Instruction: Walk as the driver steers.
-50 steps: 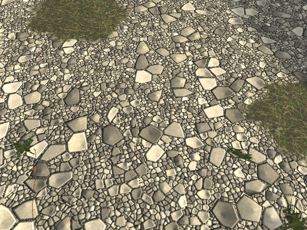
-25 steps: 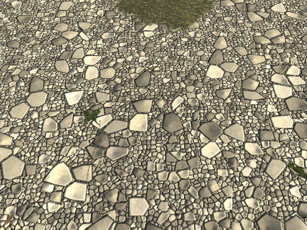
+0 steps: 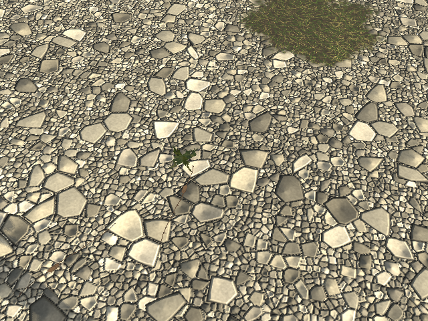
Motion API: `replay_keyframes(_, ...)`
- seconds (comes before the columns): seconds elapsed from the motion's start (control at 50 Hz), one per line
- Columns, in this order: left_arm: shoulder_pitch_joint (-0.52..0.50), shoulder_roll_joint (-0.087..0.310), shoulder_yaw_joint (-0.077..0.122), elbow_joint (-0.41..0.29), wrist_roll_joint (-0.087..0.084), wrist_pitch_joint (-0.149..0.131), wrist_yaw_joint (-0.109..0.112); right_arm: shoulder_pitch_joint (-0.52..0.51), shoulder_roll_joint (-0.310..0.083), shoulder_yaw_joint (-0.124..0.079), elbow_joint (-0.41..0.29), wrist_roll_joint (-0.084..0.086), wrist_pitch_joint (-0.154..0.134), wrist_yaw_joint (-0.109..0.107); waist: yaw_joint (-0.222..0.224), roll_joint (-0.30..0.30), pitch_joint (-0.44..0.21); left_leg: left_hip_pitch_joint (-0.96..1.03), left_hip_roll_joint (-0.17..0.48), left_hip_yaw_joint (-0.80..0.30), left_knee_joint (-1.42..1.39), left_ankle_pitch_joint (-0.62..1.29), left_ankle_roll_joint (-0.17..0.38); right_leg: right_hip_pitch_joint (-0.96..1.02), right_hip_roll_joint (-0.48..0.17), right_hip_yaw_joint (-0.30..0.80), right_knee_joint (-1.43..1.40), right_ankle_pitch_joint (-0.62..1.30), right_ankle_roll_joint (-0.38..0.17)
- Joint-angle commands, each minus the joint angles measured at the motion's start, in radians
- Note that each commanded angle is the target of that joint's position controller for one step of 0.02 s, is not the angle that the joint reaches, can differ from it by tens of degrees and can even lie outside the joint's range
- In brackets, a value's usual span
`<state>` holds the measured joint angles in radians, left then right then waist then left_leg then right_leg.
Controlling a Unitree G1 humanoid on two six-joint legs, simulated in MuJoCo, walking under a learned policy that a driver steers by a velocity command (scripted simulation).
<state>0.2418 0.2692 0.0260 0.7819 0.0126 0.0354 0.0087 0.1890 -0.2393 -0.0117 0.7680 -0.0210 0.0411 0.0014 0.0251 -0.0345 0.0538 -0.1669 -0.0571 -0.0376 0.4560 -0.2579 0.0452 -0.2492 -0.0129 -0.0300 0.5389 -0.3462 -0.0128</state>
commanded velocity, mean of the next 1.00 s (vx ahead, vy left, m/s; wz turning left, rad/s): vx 0.08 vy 0.00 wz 0.03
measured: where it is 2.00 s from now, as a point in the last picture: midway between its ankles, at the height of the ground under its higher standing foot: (229, 300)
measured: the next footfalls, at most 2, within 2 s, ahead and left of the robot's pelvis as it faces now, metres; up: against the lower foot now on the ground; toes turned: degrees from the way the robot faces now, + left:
left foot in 1.38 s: +0.42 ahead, +0.03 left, +0.00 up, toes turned +3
right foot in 1.88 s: +0.71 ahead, -0.12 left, +0.00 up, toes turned -4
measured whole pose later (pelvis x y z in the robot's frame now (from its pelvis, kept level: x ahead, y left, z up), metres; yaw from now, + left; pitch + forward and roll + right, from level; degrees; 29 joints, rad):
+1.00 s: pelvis +0.07 -0.04 +0.00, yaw +0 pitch +0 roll +0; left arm 0.36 0.20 0.03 1.07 0.02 -0.06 0.00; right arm 0.35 -0.23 -0.04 1.09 -0.03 -0.02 0.00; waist 0.01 0.03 -0.01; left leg -0.27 -0.02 -0.02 0.85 -0.42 0.09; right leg -0.16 0.04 -0.07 0.47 -0.31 -0.07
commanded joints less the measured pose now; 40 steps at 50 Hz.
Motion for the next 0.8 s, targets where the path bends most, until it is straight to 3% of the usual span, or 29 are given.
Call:
replay_keyframes(0.02,-0.025,0.078,0.016,-0.052,-0.004,-0.003,0.001,-0.058,-0.118,-0.012,-0.048,-0.005,-0.035,-0.015,-0.005,0.192,-0.029,-0.002,0.262,-0.233,-0.169,0.276,0.110,-0.001,-0.007,0.045,-0.018,-0.028,-0.004)
replay_keyframes(0.06,0.003,0.079,0.015,-0.025,0.004,-0.011,-0.001,-0.051,-0.129,-0.011,-0.028,0.006,-0.041,-0.027,0.004,0.201,-0.054,0.029,0.205,-0.172,-0.127,0.369,0.068,0.053,-0.007,0.041,-0.108,0.134,0.004)
replay_keyframes(0.1,0.023,0.086,0.009,0.004,0.009,-0.024,0.002,-0.025,-0.124,-0.009,-0.011,0.013,-0.045,-0.026,-0.004,0.151,-0.087,0.021,0.176,-0.157,-0.116,0.295,0.036,0.136,-0.044,0.065,-0.169,0.263,0.016)
replay_keyframes(0.12,0.013,0.106,0.013,0.017,0.003,-0.026,0.001,0.004,-0.121,-0.008,-0.001,0.014,-0.044,-0.023,-0.029,0.118,-0.067,-0.006,0.152,-0.157,-0.146,0.202,0.024,0.130,-0.051,0.081,-0.154,0.261,0.018)
replay_keyframes(0.16,0.016,0.087,0.010,0.046,0.000,-0.026,-0.002,-0.006,-0.122,-0.008,0.026,0.008,-0.041,-0.024,-0.014,0.073,-0.015,-0.013,0.142,-0.147,-0.154,0.128,0.022,0.099,-0.054,0.085,-0.174,0.243,0.020)
replay_keyframes(0.22,0.024,0.080,0.008,0.085,0.001,-0.029,0.004,-0.001,-0.121,-0.009,0.059,0.009,-0.044,-0.025,-0.014,0.038,-0.019,0.001,0.136,-0.136,-0.138,0.175,0.026,0.105,-0.061,0.094,-0.191,0.272,0.015)
replay_keyframes(0.66,0.037,0.039,-0.009,0.299,-0.001,-0.028,0.023,0.087,-0.082,0.009,0.284,0.013,-0.049,-0.040,-0.017,0.038,-0.004,-0.016,0.122,-0.107,-0.156,0.162,0.016,0.129,-0.076,0.107,-0.200,0.264,-0.010)
replay_keyframes(0.7,0.050,0.039,-0.007,0.309,0.002,-0.026,0.022,0.109,-0.098,0.001,0.297,0.011,-0.044,-0.040,-0.021,0.057,-0.014,-0.024,0.103,-0.113,-0.169,-0.096,0.035,0.113,-0.035,0.077,-0.165,0.058,-0.021)
replay_keyframes(0.74,0.033,0.041,-0.002,0.293,0.012,-0.020,0.015,0.132,-0.132,-0.018,0.298,0.007,-0.031,-0.036,-0.035,0.097,0.053,-0.077,0.120,-0.179,-0.194,-0.447,0.086,-0.009,0.014,0.048,-0.079,-0.197,-0.045)
replay_keyframes(0.76,0.008,0.027,-0.004,0.278,0.018,-0.021,0.010,0.162,-0.136,-0.024,0.302,0.006,-0.028,-0.033,-0.052,0.121,0.100,-0.082,0.163,-0.249,-0.231,-0.550,0.117,-0.092,0.030,0.034,-0.023,-0.224,-0.050)
replay_keyframes(0.8,-0.021,-0.022,-0.015,0.249,0.031,-0.037,0.000,0.214,-0.145,-0.037,0.318,0.004,-0.032,-0.032,-0.067,0.188,0.136,-0.055,0.289,-0.411,-0.310,-0.602,0.188,-0.179,0.029,-0.022,0.120,-0.103,-0.051)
